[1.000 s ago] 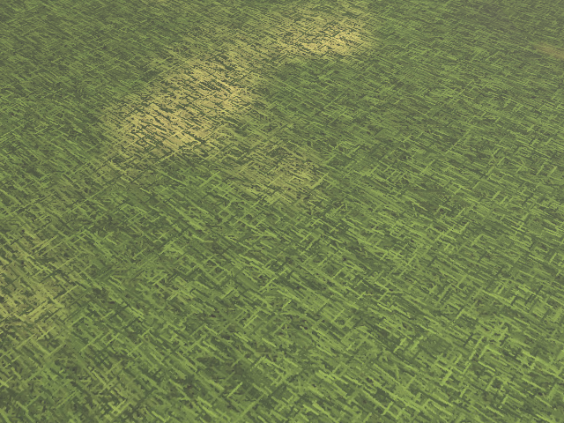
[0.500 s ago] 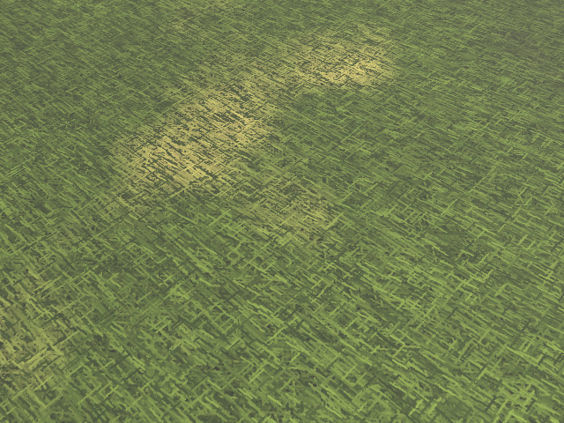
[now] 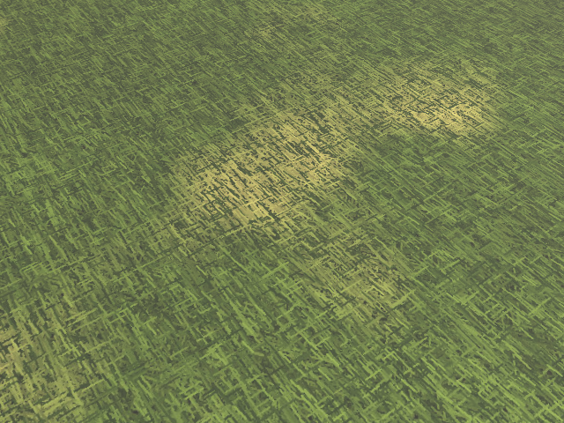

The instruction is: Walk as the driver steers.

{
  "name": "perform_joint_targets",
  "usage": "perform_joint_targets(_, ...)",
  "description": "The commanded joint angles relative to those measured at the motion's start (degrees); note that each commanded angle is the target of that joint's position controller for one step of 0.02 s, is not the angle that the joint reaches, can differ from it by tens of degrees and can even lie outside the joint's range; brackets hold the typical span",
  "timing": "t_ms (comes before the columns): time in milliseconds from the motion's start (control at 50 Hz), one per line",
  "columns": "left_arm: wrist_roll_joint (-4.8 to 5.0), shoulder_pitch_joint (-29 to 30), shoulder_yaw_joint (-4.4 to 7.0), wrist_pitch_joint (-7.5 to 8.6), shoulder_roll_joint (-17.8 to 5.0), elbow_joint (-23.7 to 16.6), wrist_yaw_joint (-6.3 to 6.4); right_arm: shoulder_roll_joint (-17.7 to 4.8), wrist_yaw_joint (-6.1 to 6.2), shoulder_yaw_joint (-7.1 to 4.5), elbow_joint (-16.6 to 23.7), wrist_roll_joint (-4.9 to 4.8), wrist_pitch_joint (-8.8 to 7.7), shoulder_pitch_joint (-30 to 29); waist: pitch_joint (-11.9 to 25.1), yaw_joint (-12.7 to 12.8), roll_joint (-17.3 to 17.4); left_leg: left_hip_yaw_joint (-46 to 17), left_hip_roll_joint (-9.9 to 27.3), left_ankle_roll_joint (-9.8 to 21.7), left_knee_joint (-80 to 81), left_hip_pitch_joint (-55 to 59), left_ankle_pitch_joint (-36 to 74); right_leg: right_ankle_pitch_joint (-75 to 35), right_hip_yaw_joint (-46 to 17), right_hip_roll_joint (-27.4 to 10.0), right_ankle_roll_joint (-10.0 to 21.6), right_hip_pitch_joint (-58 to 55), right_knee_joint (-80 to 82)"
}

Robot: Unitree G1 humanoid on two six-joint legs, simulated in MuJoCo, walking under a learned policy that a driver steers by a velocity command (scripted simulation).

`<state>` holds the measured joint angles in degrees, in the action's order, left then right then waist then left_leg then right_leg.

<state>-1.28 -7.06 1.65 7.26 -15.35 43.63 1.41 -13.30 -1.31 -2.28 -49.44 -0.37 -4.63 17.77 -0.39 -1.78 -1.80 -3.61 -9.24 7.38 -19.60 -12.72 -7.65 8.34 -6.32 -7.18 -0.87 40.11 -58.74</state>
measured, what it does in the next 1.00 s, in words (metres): walks ahead: right foot, then left foot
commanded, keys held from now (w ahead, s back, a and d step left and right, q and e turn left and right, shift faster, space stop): w+q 0.08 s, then w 0.92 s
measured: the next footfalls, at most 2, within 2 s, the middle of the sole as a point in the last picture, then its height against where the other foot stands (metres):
right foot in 0.24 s outside the picture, level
left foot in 0.74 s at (224, 403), level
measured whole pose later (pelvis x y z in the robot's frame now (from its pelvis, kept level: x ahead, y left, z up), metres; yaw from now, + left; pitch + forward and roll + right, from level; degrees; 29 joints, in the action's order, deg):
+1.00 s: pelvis +0.52 +0.05 +0.01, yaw +9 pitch +2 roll +1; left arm 0.3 -11.8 2.8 4.2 -17.1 44.7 0.3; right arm -14.7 -1.8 -2.8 -47.2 0.1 -5.5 18.9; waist 0.5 -2.0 -2.9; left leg 2.3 -4.1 4.5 -16.7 -9.8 -8.8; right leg 10.9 -2.4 -6.9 0.1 37.3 -58.6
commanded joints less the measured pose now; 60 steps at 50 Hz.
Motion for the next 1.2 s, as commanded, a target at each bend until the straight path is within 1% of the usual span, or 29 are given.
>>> perform_joint_targets(20,-0.18,1.02,0.56,-0.38,-2.34,-3.78,0.76,-9.37,1.36,-2.29,4.92,-0.68,-0.83,-1.39,-0.86,0.76,4.27,-10.85,11.73,7.81,8.19,-10.47,4.55,-10.57,3.57,3.12,-1.70,-8.29,13.82)
perform_joint_targets(100,1.39,7.54,0.53,0.15,-3.05,-6.21,-0.08,-9.62,1.70,-2.51,4.42,-1.32,-0.02,2.65,0.95,-2.58,6.28,-14.99,13.77,6.25,4.42,-2.23,-0.11,-13.04,2.81,5.69,-2.16,-9.45,25.95)
perform_joint_targets(140,1.43,8.85,0.75,0.94,-4.20,-6.99,-1.05,-8.67,1.95,-2.20,3.96,-1.26,0.31,4.32,1.24,-3.28,6.37,-17.78,15.93,6.11,1.09,2.84,-0.76,-11.45,2.14,5.62,-1.03,-9.36,29.25)
perform_joint_targets(180,1.36,8.07,1.20,1.75,-5.35,-7.31,-1.78,-8.92,2.08,-2.15,3.90,-0.68,0.64,4.49,1.56,-2.30,7.84,-20.16,17.59,5.49,-1.95,6.01,2.25,-6.42,2.77,6.17,0.94,-12.14,31.42)
perform_joint_targets(220,0.91,0.08,2.26,2.28,-7.12,-5.44,-1.59,-7.83,1.92,-1.62,4.49,-0.27,0.90,3.13,4.81,2.01,8.95,-19.04,14.63,3.45,-9.08,5.96,10.96,-4.23,3.90,6.57,4.39,-23.88,35.12)
perform_joint_targets(240,0.33,-9.14,3.14,2.42,-10.00,-4.16,-1.22,-5.54,1.57,-0.61,5.57,0.32,0.57,1.79,11.64,6.33,5.51,-14.82,11.68,1.39,-22.73,0.29,9.88,-5.09,-2.86,-0.84,8.51,-37.64,33.65)
perform_joint_targets(260,0.00,-18.02,5.00,1.57,-15.09,-1.63,-1.16,-2.91,1.26,0.31,5.62,-1.02,-0.37,8.81,19.31,5.93,-10.94,-6.12,3.57,-3.26,-41.41,-20.09,-4.12,3.83,-24.29,-11.74,18.26,-59.18,35.29)
perform_joint_targets(280,1.23,-19.76,4.39,1.10,-11.17,-0.69,-1.72,-5.86,1.23,0.05,5.38,-1.63,-1.02,9.30,17.39,6.54,-14.26,-7.14,4.44,-3.83,-50.48,-30.64,-23.80,13.85,-37.52,-16.34,19.46,-60.55,41.28)
perform_joint_targets(300,1.77,-16.83,3.30,0.91,-7.17,-1.30,-1.69,-9.87,1.16,-0.96,6.01,-2.19,-1.13,3.87,8.82,6.82,-7.26,-8.72,7.17,-3.46,-54.62,-34.75,-19.83,17.27,-32.32,-14.72,16.87,-53.94,42.23)
perform_joint_targets(320,1.66,-12.87,2.70,0.48,-6.04,-2.27,-1.75,-9.48,1.20,-0.82,6.90,-1.53,-0.97,-0.14,4.44,5.61,-1.71,-6.05,9.65,-3.60,-54.47,-33.99,-15.10,12.75,-24.77,-12.29,15.14,-46.88,43.27)
perform_joint_targets(340,1.58,-10.33,2.31,0.25,-5.28,-2.36,-2.05,-8.47,1.11,-0.80,7.67,-0.41,-0.95,-2.43,0.84,4.28,0.28,-4.24,11.67,-3.93,-50.79,-33.29,-11.64,7.03,-19.89,-9.68,14.71,-40.95,45.27)
perform_joint_targets(380,1.08,-8.54,1.78,0.25,-4.10,-2.12,-2.62,-6.66,1.02,-0.87,7.61,0.08,-0.47,-1.79,-0.17,2.01,-1.68,-2.14,14.19,-4.61,-45.94,-28.18,-8.32,-0.71,-12.87,-5.70,13.42,-34.27,48.05)
perform_joint_targets(420,1.41,-9.74,2.01,0.43,-4.97,-1.06,-2.85,-4.99,1.03,-0.49,7.66,0.17,-0.13,-1.52,0.38,1.67,-3.05,-0.26,14.63,-5.64,-42.61,-27.08,-5.97,-8.23,-8.12,-4.24,14.08,-32.63,49.36)
perform_joint_targets(540,2.17,-14.62,2.54,-0.73,-7.57,1.81,-1.93,-2.93,0.77,0.41,11.17,0.12,-0.80,-12.75,-0.47,4.83,-2.71,2.32,13.87,-6.67,-20.94,-24.81,9.17,-14.58,-0.18,-2.33,12.36,-33.36,50.13)
perform_joint_targets(600,2.52,-17.70,2.54,-1.27,-8.34,3.44,-1.85,-3.36,0.05,0.37,12.82,-0.51,-1.03,-17.90,-1.90,6.57,-3.06,3.06,12.59,-6.43,-15.27,-22.70,11.38,-11.55,-0.44,-3.81,12.11,-35.07,49.42)
perform_joint_targets(660,2.67,-18.66,2.69,-2.08,-8.93,4.64,-1.55,-4.49,-0.85,0.06,14.66,-0.81,-1.52,-21.00,-3.09,6.22,-3.37,2.69,12.06,-4.55,-11.57,-23.10,7.05,-12.60,-1.92,-6.65,11.29,-40.11,47.21)
perform_joint_targets(700,2.62,-17.68,3.01,-2.72,-10.07,4.80,-1.26,-5.96,-1.18,-0.54,14.54,-0.65,-1.88,-18.90,-1.61,4.05,-3.88,3.69,10.74,-2.99,-9.33,-17.95,3.45,-19.56,-1.77,-7.24,10.17,-42.04,43.50)
perform_joint_targets(720,2.56,-16.59,3.01,-3.02,-10.40,4.64,-1.16,-7.30,-1.00,-1.34,13.32,-0.45,-1.94,-14.34,1.23,1.11,-3.77,5.20,9.10,-1.83,-7.61,-10.65,3.32,-28.29,-0.05,-5.72,9.16,-41.63,37.99)
perform_joint_targets(740,2.18,-16.23,2.55,-3.16,-9.37,4.25,-1.09,-10.00,-0.52,-2.71,10.71,-0.29,-1.85,-5.52,6.96,-2.79,-2.65,4.93,9.36,0.00,-7.53,2.23,4.59,-32.14,2.36,-2.82,7.67,-37.82,27.74)
perform_joint_targets(760,0.83,-15.83,1.40,-2.90,-6.95,2.26,-0.92,-14.85,0.23,-4.00,8.68,0.48,-1.60,6.08,16.20,-6.75,4.57,-8.16,21.13,4.20,-9.08,20.34,7.42,-16.25,5.38,1.02,5.49,-25.38,8.84)
perform_joint_targets(780,1.53,-24.19,-0.77,-1.68,0.68,2.20,-1.56,-18.19,-0.21,-4.61,7.58,0.49,-1.16,8.26,23.12,-2.46,20.09,-33.36,32.52,13.06,-3.52,37.87,-3.04,22.64,4.57,10.22,2.49,-2.73,-9.30)
perform_joint_targets(800,2.88,-20.70,0.78,-0.74,-6.12,2.91,-1.75,-12.33,-0.22,-3.34,7.61,-0.21,-0.98,8.26,19.81,-4.75,13.50,-36.61,31.20,11.32,1.03,34.61,-11.70,24.20,-1.15,7.35,3.14,4.02,-15.40)
perform_joint_targets(820,3.74,-14.31,1.66,-0.31,-8.83,0.92,-1.85,-10.43,-0.08,-2.56,8.18,-0.46,-1.03,3.78,10.94,-3.94,10.14,-28.03,29.03,8.63,2.31,26.31,-9.42,18.50,0.32,4.62,3.72,6.48,-15.34)
perform_joint_targets(840,3.13,-11.39,1.61,-0.37,-8.12,0.33,-1.52,-9.25,-0.22,-2.04,8.89,-0.18,-0.98,-0.88,6.75,-1.88,5.28,-21.60,26.48,7.25,3.74,17.82,-3.24,13.06,1.79,2.10,3.35,3.93,-12.66)
perform_joint_targets(880,1.83,-11.71,1.90,-1.30,-6.57,0.22,-1.37,-7.07,-0.65,-1.47,9.13,0.76,-1.27,-4.78,3.37,1.74,6.14,-14.68,22.86,6.64,7.33,7.35,4.02,8.04,1.71,-0.58,2.47,-1.94,-8.05)
perform_joint_targets(920,1.88,-13.23,1.73,-2.49,-4.53,0.71,-1.24,-7.12,-0.84,-1.66,8.17,0.48,-1.94,-4.84,2.72,3.25,6.57,-10.55,21.43,7.19,9.92,3.17,7.39,6.21,2.47,-0.85,1.70,-4.62,-5.72)
perform_joint_targets(980,1.29,-8.33,1.78,-3.05,-4.08,-1.23,-0.93,-8.93,-0.16,-2.21,6.18,0.42,-2.14,-2.50,0.18,2.78,5.04,-6.93,21.27,7.71,11.80,2.28,11.92,-0.24,2.72,-1.37,0.33,-0.57,0.67)
perform_joint_targets(1120,1.86,5.38,0.99,-2.02,-2.31,-5.12,-2.35,-10.96,0.95,-2.32,2.45,-0.46,-0.89,4.08,-2.41,-2.21,4.56,-1.98,20.08,4.72,11.51,7.15,9.49,-14.58,5.20,1.32,0.94,-1.47,21.79)
perform_joint_targets(1200,1.44,8.56,1.09,-1.11,-2.74,-7.20,-3.83,-11.00,1.53,-2.05,0.39,-0.20,0.70,5.69,-2.04,-2.32,5.90,-1.47,21.20,2.59,3.59,12.18,23.24,-11.20,6.20,4.27,2.81,-4.97,27.94)
Over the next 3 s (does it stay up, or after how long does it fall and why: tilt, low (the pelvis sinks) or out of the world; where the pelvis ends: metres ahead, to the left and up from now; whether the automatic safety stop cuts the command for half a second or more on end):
stays up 1.15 0.03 -0.02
